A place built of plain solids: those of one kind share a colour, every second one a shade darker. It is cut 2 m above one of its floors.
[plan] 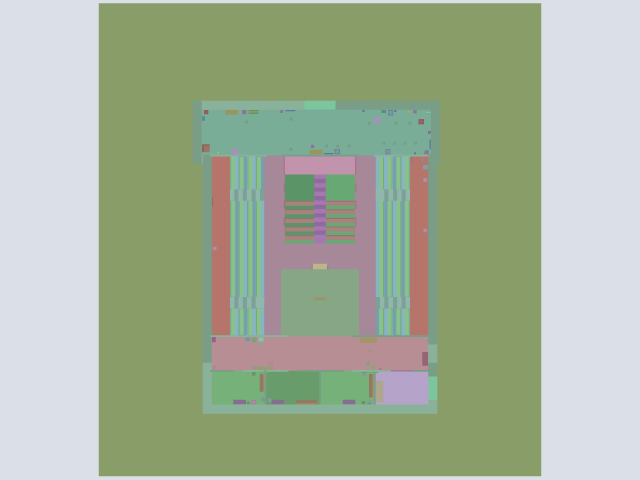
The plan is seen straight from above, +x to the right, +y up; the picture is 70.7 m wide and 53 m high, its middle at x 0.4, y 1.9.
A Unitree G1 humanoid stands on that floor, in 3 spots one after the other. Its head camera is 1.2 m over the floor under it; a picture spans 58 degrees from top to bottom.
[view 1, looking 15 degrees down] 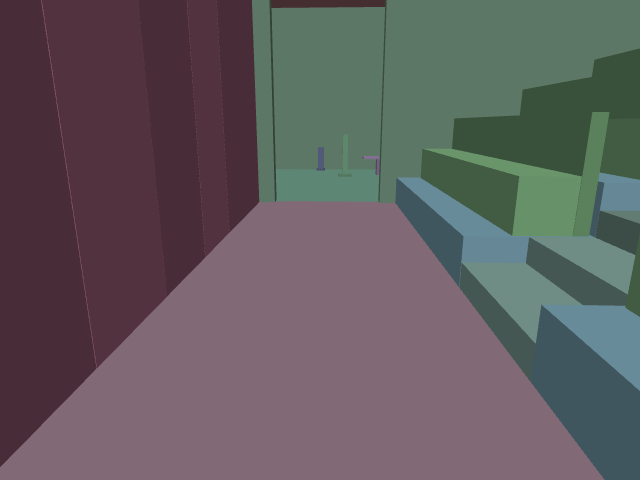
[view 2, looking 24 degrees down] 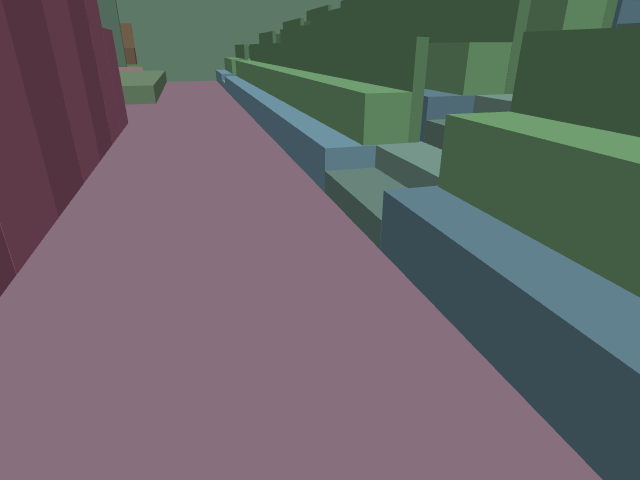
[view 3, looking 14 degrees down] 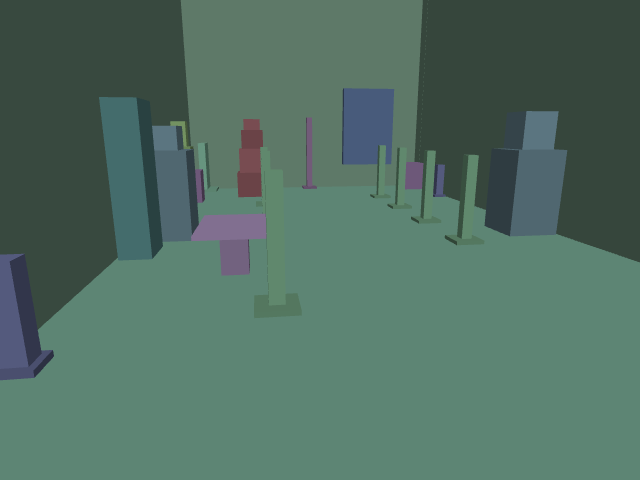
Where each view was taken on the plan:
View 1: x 5.60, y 4.36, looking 92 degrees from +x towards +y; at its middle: floor_gangway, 4.64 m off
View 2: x -4.67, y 9.82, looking -106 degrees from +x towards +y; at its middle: floor_gangway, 2.95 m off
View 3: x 2.98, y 14.88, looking -8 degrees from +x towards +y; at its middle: floor_foyer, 4.96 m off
